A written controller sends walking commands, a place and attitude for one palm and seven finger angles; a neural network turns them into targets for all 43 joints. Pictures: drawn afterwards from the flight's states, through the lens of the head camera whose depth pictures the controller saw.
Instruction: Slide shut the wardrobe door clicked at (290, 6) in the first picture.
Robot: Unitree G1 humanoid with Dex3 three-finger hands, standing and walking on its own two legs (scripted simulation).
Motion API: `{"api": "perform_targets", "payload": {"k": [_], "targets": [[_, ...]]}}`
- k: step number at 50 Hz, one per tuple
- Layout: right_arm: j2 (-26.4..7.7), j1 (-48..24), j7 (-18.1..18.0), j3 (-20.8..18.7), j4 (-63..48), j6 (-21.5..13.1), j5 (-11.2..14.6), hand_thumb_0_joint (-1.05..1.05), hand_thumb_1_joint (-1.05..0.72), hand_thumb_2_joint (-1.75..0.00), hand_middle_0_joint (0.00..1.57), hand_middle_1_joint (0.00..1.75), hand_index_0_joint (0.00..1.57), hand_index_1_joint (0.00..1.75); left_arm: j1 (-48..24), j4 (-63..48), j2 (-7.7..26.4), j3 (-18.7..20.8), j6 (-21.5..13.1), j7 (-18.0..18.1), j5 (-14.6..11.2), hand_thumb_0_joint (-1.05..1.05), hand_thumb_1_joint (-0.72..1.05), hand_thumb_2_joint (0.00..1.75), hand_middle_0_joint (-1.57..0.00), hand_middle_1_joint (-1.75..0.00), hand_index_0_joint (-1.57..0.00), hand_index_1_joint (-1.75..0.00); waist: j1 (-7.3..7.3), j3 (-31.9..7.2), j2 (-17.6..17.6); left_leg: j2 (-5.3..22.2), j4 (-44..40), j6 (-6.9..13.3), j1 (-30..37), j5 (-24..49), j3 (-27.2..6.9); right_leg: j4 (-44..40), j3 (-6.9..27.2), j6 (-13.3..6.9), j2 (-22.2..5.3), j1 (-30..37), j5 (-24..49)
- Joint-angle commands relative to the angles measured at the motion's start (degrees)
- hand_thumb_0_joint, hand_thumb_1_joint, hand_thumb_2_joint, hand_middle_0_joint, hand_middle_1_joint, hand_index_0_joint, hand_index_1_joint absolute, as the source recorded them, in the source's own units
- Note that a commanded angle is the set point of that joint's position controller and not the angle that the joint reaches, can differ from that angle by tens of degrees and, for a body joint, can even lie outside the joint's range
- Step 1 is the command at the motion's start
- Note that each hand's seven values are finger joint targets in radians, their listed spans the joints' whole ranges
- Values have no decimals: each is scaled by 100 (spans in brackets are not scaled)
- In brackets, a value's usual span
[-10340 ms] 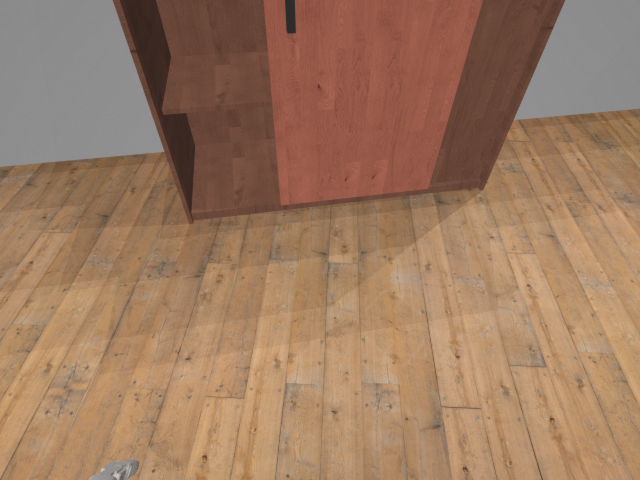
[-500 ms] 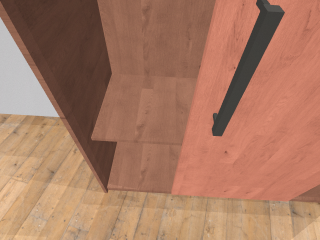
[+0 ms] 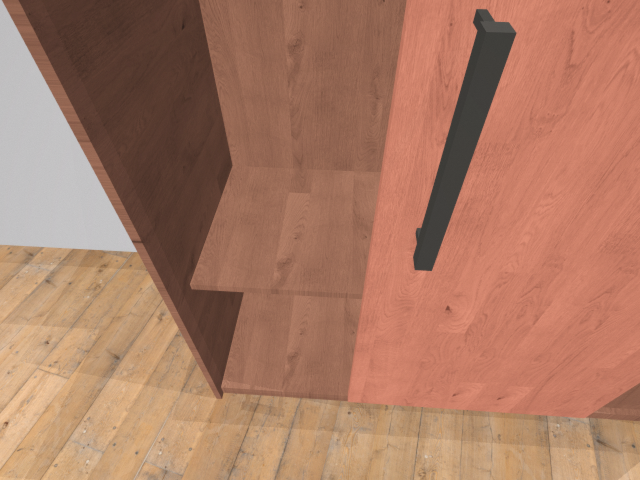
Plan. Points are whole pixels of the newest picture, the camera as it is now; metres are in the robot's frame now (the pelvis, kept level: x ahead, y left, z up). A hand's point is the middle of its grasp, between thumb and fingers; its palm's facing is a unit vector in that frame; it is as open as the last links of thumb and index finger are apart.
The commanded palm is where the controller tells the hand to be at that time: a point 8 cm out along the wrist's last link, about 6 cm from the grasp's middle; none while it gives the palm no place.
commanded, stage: look again from close up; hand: right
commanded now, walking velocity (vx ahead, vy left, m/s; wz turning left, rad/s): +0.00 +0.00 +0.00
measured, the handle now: (446, 164) +0.44 -0.12 +0.19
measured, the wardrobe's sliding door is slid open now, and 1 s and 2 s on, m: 0.39 0.39 0.39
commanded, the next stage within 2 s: raise the hand with hooked fingers in 0.64 s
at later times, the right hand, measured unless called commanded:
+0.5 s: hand out of the picture -0.04 -0.17 -0.18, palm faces +0.02 +0.99 -0.16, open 7.4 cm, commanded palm none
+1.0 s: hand (493, 431) +0.19 -0.17 +0.02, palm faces +0.14 +0.99 -0.09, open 7.7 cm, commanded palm +0.10 -0.23 -0.02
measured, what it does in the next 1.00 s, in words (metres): stands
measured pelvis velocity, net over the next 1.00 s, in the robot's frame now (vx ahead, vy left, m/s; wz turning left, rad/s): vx -0.03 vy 0.00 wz -0.05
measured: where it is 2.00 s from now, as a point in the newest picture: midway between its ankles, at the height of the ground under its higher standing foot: outside the picture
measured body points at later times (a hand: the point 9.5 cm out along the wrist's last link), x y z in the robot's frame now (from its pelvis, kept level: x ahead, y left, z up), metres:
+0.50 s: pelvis -0.01 -0.02 +0.00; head -0.01 -0.02 +0.45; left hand -0.05 +0.18 -0.16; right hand -0.04 -0.22 -0.16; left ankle -0.03 +0.13 -0.74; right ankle +0.00 -0.10 -0.74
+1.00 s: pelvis -0.03 +0.00 -0.01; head -0.03 +0.00 +0.44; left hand +0.10 +0.26 -0.10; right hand +0.18 -0.23 +0.03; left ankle -0.03 +0.13 -0.74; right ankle +0.00 -0.10 -0.74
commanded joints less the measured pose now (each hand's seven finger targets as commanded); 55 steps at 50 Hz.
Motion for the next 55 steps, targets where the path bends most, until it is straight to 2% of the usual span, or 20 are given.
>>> {"api": "perform_targets", "payload": {"k": [1, 28, 36, 37, 38, 39, 40, 41, 42, 43, 44, 46, 47, 48, 49, 51, 52, 53, 54, 55], "targets": [[-540, 502, -22, -80, -113, -73, 0, 0, -90, -90, 20, 30, 20, 30, 431, -32, 460, 46, -63, 2, 12, 0, 90, 90, -20, -30, -20, -30, 11, 298, -151, 399, -531, 226, -549, 801, -498, -604, 735, -150, -516, 174, 583], [-213, 880, -43, -57, 21, -44, -11, 0, -90, -90, 20, 30, 20, 30, 964, 250, 156, 15, -51, 14, -17, 0, 90, 90, -20, -30, -20, -30, -5, 507, -60, 353, -436, 233, -743, 576, -444, -821, 809, -202, -579, -102, 39], [-152, 896, -43, -75, -16, -42, -17, 0, -90, -90, 20, 30, 20, 30, 1007, 217, 135, 27, -46, 13, 2, 0, 90, 90, -20, -30, -20, -30, 19, 484, -223, 341, -378, 241, -827, 554, -451, -855, 818, -184, -592, -106, -93], [-520, 765, -203, -26, 135, -41, -83, 0, -90, -90, 20, 30, 20, 30, 316, -418, 606, 69, -46, -7, -26, 0, 90, 90, -20, -30, -20, -30, -69, 846, 231, 426, -490, 221, -803, 762, -387, 114, 659, 23, -696, -793, 571], [-2544, -3191, -213, -1080, -8749, -1028, 1026, 0, -88, -89, 20, 32, 20, 32, -235, -2420, 1597, 421, -839, 408, -195, 0, 90, 90, -20, -30, -20, -30, 501, -1089, -800, -79, -611, 282, -712, 1540, -123, 20, 540, 152, 68, 627, 790], [-1450, -1357, -361, -262, -7989, -702, 414, 0, -85, -88, 20, 33, 20, 33, 18, -2220, 1322, 6, -1563, 447, -209, 0, 90, 90, -20, -30, -20, -30, 127, -1978, -1772, -86, 42, 493, -429, 944, -94, -487, 711, 427, -237, 1411, 1595], [-864, -545, -630, -148, -6245, -327, 492, 0, -83, -87, 21, 34, 21, 34, 140, -1714, 1139, -45, -1868, 344, -236, 0, 90, 90, -20, -30, -20, -30, -14, -1713, -1116, -116, 446, 395, -744, 307, 114, -650, 706, 519, -268, 734, 1498], [91, 603, -581, 360, -6075, 91, 585, 0, -81, -86, 21, 36, 21, 36, 247, -1898, 918, 35, -1991, 221, -276, 0, 90, 90, -20, -30, -20, -30, 83, -1079, -646, -156, 456, 298, -941, 17, 268, -742, 888, 390, -410, 354, 1068], [201, 155, -466, 702, -7150, 79, 682, 0, -78, -85, 21, 37, 21, 37, 128, -2230, 1058, -30, -2095, 241, -321, 0, 90, 90, -20, -30, -20, -30, 87, -951, -537, -151, 318, 250, -876, 79, 279, -623, 884, 247, -345, 130, 202], [393, 353, -376, 800, -6930, 31, 765, 0, -76, -84, 21, 39, 21, 39, -84, -2294, 1063, -14, -2237, 340, -406, 0, 90, 90, -20, -30, -20, -30, 165, -334, -84, -160, 58, 223, -1026, 80, 270, -565, 931, 162, -311, -203, -447], [186, 211, -299, 671, -7217, -225, 920, 0, -74, -83, 21, 40, 21, 40, -185, -2476, 1254, -9, -2371, 344, -377, 0, 90, 90, -20, -30, -20, -30, 245, -68, 173, -145, -139, 188, -1168, -208, 269, -409, 973, 47, -165, -430, -844], [-83, 233, -104, 365, -7095, -657, 881, 0, -69, -81, 22, 43, 22, 43, -138, -2735, 1369, 77, -2481, 262, -189, 0, 90, 90, -20, -30, -20, -30, 313, 28, 748, -203, 52, 184, -1632, -530, 353, 0, 1087, 15, -52, -791, -937], [-80, 544, 80, 116, -6670, -916, 947, 0, -67, -80, 22, 45, 22, 45, -120, -2845, 1373, 178, -2460, 184, -140, 0, 90, 90, -20, -30, -20, -30, 229, 77, 987, -254, 234, 207, -1843, -591, 423, 133, 1125, 81, -65, -1055, -923], [-142, 1378, 362, -189, -6067, -1155, 1021, 0, -64, -79, 22, 47, 22, 47, -105, -2984, 1368, 257, -2407, 65, -143, 0, 90, 90, -20, -30, -20, -30, -39, 72, 912, -285, 344, 268, -1811, -608, 442, 275, 999, 138, -2, -1301, -731], [-170, 1729, 673, -426, -5853, -1496, 1203, 0, -62, -78, 22, 48, 22, 48, -252, -3126, 1342, 272, -2359, -40, -125, 0, 90, 90, -20, -30, -20, -30, -200, 13, 917, -272, 584, 293, -1922, -556, 488, 520, 890, 191, 13, -1495, -565], [-566, 2116, 1381, -1194, -5660, -2243, 1490, 0, -57, -76, 22, 51, 22, 51, -476, -3361, 1375, 364, -2187, -168, -66, 0, 90, 90, -20, -30, -20, -30, -444, -353, 630, -248, 1190, 408, -1993, -80, 426, 1076, 643, 244, 84, -1793, -116], [-803, 2058, 1736, -1483, -5765, -2591, 1570, 0, -55, -75, 22, 53, 22, 53, -599, -3540, 1402, 405, -2113, -220, -53, 0, 90, 90, -20, -30, -20, -30, -489, -575, 345, -202, 1462, 453, -2006, 193, 337, 1329, 546, 245, 124, -1956, -24], [-1257, 2199, 1827, -2017, -5660, -2665, 1483, 0, -53, -74, 23, 54, 23, 54, -589, -3665, 1365, 479, -1993, -256, -66, 0, 90, 90, -20, -30, -20, -30, -670, -734, 8, -176, 1610, 507, -1814, 388, 212, 1453, 457, 227, 175, -2063, 85], [-1080, 2076, 1900, -1721, -6202, -2632, 1477, 0, -50, -73, 23, 55, 23, 55, -791, -3993, 1366, 416, -1868, -277, -75, 0, 90, 90, -20, -30, -20, -30, -699, -884, -373, -182, 1732, 495, -1748, 454, 184, 1471, 356, 179, 225, -2045, 62], [-1121, 1872, 1897, -1673, -6613, -2503, 1489, 0, -48, -72, 23, 57, 23, 57, -923, -4217, 1306, 413, -1751, -271, -117, 0, 90, 90, -20, -30, -20, -30, -678, -1016, -467, -193, 1752, 468, -1699, 447, 128, 1517, 290, 130, 235, -2024, -1]]}}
